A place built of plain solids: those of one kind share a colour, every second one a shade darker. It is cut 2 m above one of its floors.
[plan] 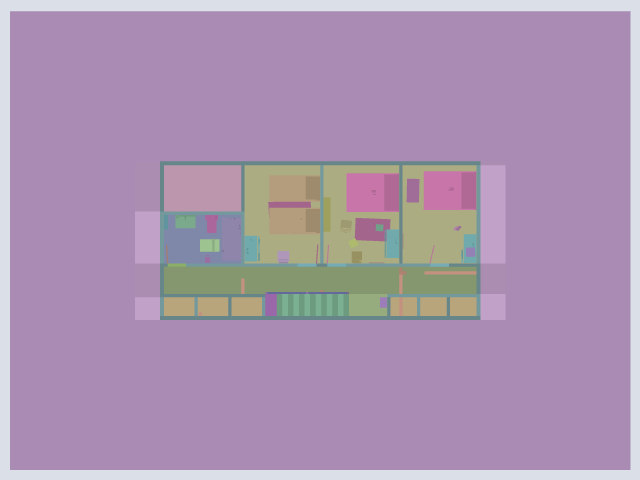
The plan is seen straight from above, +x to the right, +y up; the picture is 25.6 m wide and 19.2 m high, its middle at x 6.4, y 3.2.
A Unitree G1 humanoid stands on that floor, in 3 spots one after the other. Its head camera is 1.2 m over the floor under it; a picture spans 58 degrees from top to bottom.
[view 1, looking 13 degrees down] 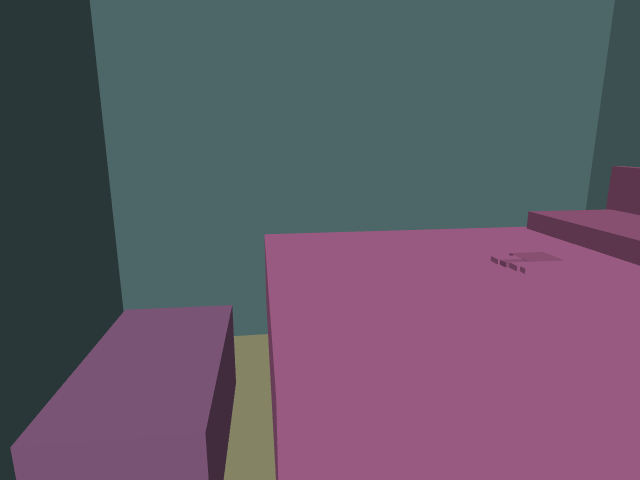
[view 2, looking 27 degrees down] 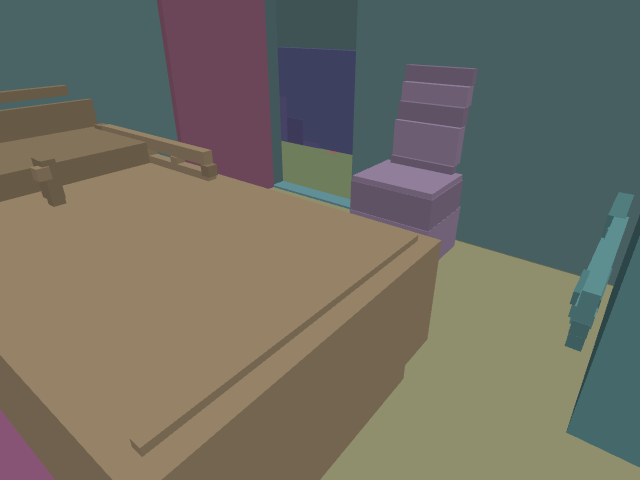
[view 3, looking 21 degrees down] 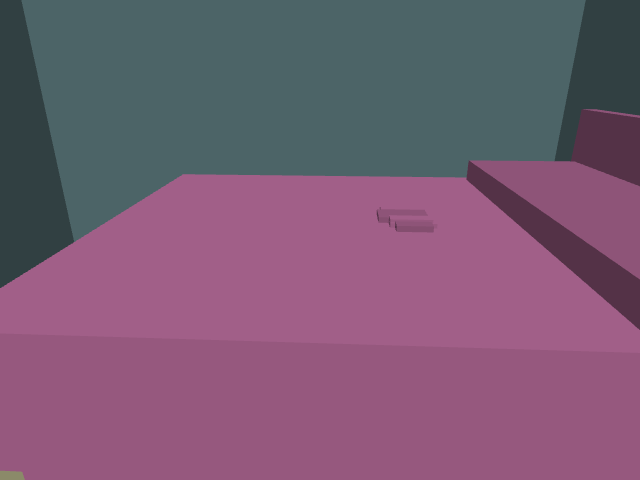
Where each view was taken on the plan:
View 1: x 10.53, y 3.62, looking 82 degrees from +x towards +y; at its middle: double_bed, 2.22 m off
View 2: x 3.92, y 4.62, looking -52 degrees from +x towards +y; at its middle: child_bed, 1.37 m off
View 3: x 8.32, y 3.58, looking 93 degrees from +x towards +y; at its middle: double_bed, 1.43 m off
